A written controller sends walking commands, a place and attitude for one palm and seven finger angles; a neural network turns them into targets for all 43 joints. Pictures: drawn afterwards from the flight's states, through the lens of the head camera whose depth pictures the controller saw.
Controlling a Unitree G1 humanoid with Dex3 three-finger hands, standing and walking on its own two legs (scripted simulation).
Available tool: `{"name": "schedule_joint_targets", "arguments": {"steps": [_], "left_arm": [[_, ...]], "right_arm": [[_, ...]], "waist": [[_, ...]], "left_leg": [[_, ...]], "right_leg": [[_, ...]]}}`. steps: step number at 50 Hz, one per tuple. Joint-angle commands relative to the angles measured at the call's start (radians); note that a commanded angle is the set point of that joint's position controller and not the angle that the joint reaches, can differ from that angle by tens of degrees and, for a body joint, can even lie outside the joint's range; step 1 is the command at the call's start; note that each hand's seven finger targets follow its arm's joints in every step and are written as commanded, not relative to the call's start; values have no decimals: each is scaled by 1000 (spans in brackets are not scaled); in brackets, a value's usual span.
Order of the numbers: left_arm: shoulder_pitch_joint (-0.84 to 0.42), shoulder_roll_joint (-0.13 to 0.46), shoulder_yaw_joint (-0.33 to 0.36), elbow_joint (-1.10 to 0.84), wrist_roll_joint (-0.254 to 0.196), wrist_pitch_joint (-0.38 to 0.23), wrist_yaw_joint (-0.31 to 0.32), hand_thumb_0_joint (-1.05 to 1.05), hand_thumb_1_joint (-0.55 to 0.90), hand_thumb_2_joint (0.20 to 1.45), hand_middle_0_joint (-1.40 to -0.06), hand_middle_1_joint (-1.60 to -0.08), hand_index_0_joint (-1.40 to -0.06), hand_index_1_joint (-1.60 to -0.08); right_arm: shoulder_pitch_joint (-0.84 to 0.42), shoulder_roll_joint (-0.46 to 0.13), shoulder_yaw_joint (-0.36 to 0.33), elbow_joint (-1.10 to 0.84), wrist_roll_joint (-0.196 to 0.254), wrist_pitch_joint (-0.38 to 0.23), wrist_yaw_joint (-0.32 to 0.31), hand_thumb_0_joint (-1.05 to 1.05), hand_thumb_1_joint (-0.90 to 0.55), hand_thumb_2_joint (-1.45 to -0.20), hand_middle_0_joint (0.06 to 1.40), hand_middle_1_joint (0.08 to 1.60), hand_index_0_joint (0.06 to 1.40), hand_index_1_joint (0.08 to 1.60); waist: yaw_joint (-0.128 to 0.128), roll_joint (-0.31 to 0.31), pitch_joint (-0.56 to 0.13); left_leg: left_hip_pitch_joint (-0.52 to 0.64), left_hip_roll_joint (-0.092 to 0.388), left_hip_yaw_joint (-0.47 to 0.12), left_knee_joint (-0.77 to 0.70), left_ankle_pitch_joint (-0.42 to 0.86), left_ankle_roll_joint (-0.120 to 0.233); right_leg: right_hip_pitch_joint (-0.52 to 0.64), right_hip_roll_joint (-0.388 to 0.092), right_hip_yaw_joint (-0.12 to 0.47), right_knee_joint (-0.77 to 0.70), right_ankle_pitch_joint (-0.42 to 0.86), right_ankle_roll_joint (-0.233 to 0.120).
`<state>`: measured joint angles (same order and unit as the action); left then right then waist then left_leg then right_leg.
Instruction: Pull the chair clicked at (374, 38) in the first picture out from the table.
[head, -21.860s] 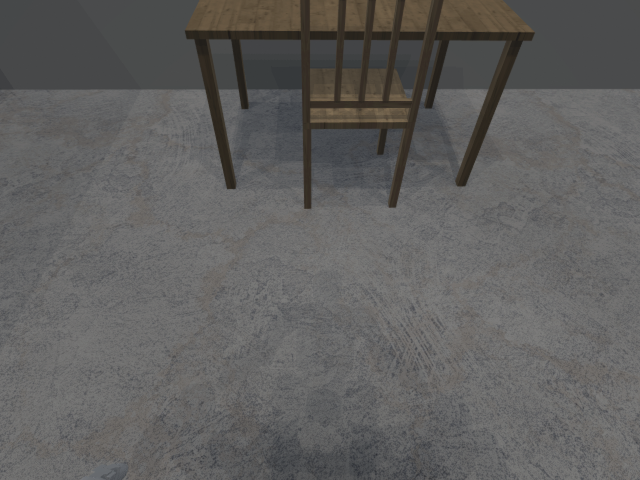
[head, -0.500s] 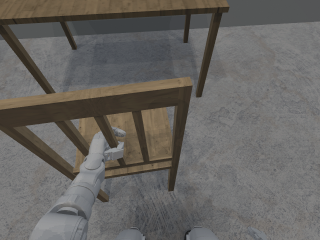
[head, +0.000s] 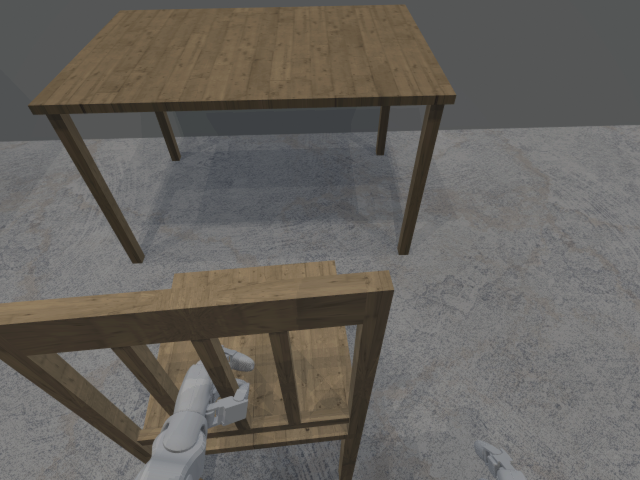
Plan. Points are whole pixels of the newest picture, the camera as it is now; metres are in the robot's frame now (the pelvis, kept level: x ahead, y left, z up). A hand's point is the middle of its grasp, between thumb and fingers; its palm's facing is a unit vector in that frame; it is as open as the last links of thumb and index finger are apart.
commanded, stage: stop walking, hand still on the chair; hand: left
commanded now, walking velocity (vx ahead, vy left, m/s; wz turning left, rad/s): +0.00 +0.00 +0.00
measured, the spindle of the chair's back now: (227, 386) +0.26 +0.15 -0.08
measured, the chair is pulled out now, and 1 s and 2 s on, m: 0.69 0.69 0.69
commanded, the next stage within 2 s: open the thumb and straighten the fingers in 0.44 s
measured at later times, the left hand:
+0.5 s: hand (240, 400) +0.24 +0.13 -0.07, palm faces +0.04 -0.98 -0.17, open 5.6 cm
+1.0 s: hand (232, 392) +0.25 +0.14 -0.07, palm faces +0.03 -0.99 -0.16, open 13.5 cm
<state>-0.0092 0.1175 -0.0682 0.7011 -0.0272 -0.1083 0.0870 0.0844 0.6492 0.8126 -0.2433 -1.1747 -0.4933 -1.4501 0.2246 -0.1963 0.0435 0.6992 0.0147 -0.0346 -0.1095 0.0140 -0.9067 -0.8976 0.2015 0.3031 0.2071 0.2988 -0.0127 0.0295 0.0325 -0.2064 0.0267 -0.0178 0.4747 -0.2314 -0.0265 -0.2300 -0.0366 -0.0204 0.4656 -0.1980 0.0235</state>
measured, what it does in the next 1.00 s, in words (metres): stands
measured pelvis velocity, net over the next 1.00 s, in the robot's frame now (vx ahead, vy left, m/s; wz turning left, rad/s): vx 0.03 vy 0.00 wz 0.02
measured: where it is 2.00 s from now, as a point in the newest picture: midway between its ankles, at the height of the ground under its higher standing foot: outside the picture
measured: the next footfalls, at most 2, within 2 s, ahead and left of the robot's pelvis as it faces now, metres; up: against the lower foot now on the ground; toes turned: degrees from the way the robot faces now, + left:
none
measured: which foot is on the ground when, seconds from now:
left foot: down 0.00-1.00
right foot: down 0.00-1.00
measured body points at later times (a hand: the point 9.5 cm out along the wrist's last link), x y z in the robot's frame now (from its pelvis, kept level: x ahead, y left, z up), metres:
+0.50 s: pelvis +0.02 -0.01 +0.00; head +0.02 -0.01 +0.45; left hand +0.24 +0.18 -0.06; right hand +0.17 -0.24 -0.10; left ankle +0.02 +0.14 -0.74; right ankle +0.03 -0.13 -0.74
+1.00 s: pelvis +0.03 +0.00 -0.03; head +0.05 -0.01 +0.42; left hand +0.25 +0.20 -0.06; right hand +0.19 -0.24 -0.12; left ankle +0.02 +0.14 -0.74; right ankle +0.03 -0.13 -0.74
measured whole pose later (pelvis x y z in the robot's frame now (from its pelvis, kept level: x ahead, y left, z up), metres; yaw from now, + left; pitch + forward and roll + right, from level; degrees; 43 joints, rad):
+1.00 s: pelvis +0.03 +0.00 -0.03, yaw +1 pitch +8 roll +0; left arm 0.22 0.15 -0.05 0.19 -0.06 0.13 0.06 0.01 -0.40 0.27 -0.35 -1.04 -0.36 -1.06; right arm 0.24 -0.24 0.01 0.56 0.04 -0.15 -0.07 0.02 -0.91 -0.90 0.20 0.30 0.20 0.30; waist -0.03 0.05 -0.09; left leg -0.52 0.01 -0.03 0.79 -0.41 -0.02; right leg -0.54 -0.06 -0.03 0.79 -0.38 0.03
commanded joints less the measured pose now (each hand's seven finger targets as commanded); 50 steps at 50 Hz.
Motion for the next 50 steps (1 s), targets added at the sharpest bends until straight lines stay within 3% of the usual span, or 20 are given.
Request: {"name": "schedule_joint_targets", "arguments": {"steps": [1,2,4,10,16,19,26,27,28,29,31,32,35,37,38,39,40,44,47,50], "left_arm": [[-202,126,41,-308,19,-60,24,0,900,900,-500,-1450,-500,-1450],[-176,126,32,-318,15,-57,23,0,900,900,-500,-1450,-500,-1450],[-152,124,36,-333,16,-50,25,0,900,900,-500,-1450,-500,-1450],[-100,126,36,-379,12,-38,25,0,900,900,-500,-1450,-500,-1450],[-76,129,37,-386,9,-26,26,0,900,900,-500,-1450,-500,-1450],[-66,138,44,-394,11,-25,29,0,900,900,-500,-1450,-500,-1450],[-73,135,40,-391,11,-24,29,0,900,900,-500,-1450,-500,-1450],[-2,155,60,-359,6,-22,31,0,900,900,-500,-1450,-500,-1450],[67,45,2,-283,-38,23,6,0,779,842,-500,-1450,-500,-1450],[-20,102,43,-371,-43,16,-4,0,658,783,-500,-1450,-500,-1450],[-3,128,67,-455,-41,8,-18,0,417,667,-500,-1450,-500,-1450],[2,145,68,-478,-42,15,-21,0,296,608,-500,-1450,-500,-1450],[47,119,62,-514,-36,44,-28,0,-67,433,-500,-1450,-500,-1450],[40,116,53,-536,-39,77,-29,0,-308,317,-500,-1450,-500,-1450],[25,107,45,-561,-35,89,-27,0,-429,258,-475,-1378,-475,-1378],[45,184,126,-578,-34,101,-18,0,-550,200,-450,-1305,-450,-1305],[72,146,97,-601,-34,116,-19,0,-550,200,-425,-1232,-425,-1232],[104,111,67,-658,-43,160,-22,0,-550,200,-325,-942,-325,-942],[109,105,45,-715,-36,184,-23,0,-550,200,-250,-725,-250,-725],[135,104,49,-746,-30,211,-15,0,-550,200,-175,-508,-175,-508]], "right_arm": [[-82,-121,-46,-140,-6,-48,-11,0,-900,-900,200,300,200,300],[-82,-123,-47,-138,-4,-51,-11,0,-900,-900,200,300,200,300],[-83,-123,-46,-145,-5,-46,-9,0,-900,-900,200,300,200,300],[-95,-123,-46,-161,-5,-33,-8,0,-900,-900,200,300,200,300],[-100,-122,-45,-167,-4,-16,-9,0,-900,-900,200,300,200,300],[-102,-123,-44,-165,-4,-11,-10,0,-900,-900,200,300,200,300],[-105,-122,-42,-168,-3,-2,-10,0,-900,-900,200,300,200,300],[-95,-128,-46,-161,-1,-1,-12,0,-900,-900,200,300,200,300],[-84,-154,-63,-167,41,-16,30,0,-900,-900,200,300,200,300],[-102,-161,-66,-184,41,-27,46,0,-900,-900,200,300,200,300],[-117,-149,-75,-217,36,-67,54,0,-900,-900,200,300,200,300],[-113,-152,-75,-217,38,-77,57,0,-900,-900,200,300,200,300],[-108,-151,-74,-241,31,-109,55,0,-900,-900,200,300,200,300],[-101,-156,-75,-246,32,-122,54,0,-900,-900,200,300,200,300],[-96,-158,-75,-253,31,-130,51,0,-900,-900,200,300,200,300],[-90,-167,-81,-255,29,-135,47,0,-900,-900,200,300,200,300],[-93,-161,-76,-267,26,-139,44,0,-900,-900,200,300,200,300],[-72,-165,-75,-278,24,-158,35,0,-900,-900,200,300,200,300],[-60,-169,-77,-287,22,-173,29,0,-900,-900,200,300,200,300],[-45,-167,-73,-297,18,-174,27,0,-900,-900,200,300,200,300]], "waist": [[2,2,-199],[-1,44,-193],[2,20,-206],[0,22,-221],[-2,1,-207],[-1,24,-203],[0,7,-180],[-1,32,-171],[-42,-72,-152],[-30,-100,-146],[-15,-26,-180],[-21,-2,-181],[-12,-24,-221],[-23,-8,-223],[-25,-26,-241],[-6,-11,-266],[-5,-15,-276],[-22,-58,-291],[-30,-36,-298],[-28,-54,-302]], "left_leg": [[70,74,-48,-77,199,49],[77,74,-44,-80,217,49],[81,77,-42,-73,245,43],[101,77,-35,-60,309,39],[92,74,-30,-62,273,35],[94,75,-33,-66,284,37],[83,76,-36,-78,232,38],[75,76,-41,-86,229,39],[-35,26,12,-46,101,31],[-97,19,10,-26,40,33],[-136,0,22,16,-27,38],[-152,-2,19,32,-42,38],[-196,-9,20,85,-36,42],[-211,-7,17,112,-36,41],[-214,-8,17,124,-34,41],[-222,-9,14,130,-26,39],[-226,-12,17,139,-16,40],[-239,-11,11,181,27,39],[-239,-10,4,208,54,39],[-253,-14,3,230,63,39]], "right_leg": [[82,-66,45,-74,111,-35],[79,-67,43,-74,135,-35],[96,-66,41,-65,168,-37],[123,-75,39,-57,255,-42],[128,-83,38,-70,255,-43],[128,-82,34,-71,254,-43],[107,-78,33,-88,181,-41],[101,-77,27,-97,166,-41],[14,-28,-43,-35,93,-32],[-15,-24,-42,-13,53,-31],[-55,-20,-34,20,-27,-31],[-68,-20,-30,32,-41,-35],[-110,-15,-34,86,-39,-32],[-143,-13,-38,112,-40,-31],[-153,-12,-40,126,-40,-28],[-145,-12,-36,140,-35,-31],[-149,-12,-42,153,-28,-29],[-176,-7,-53,191,23,-25],[-204,-6,-59,217,38,-27],[-219,-5,-62,234,50,-22]]}}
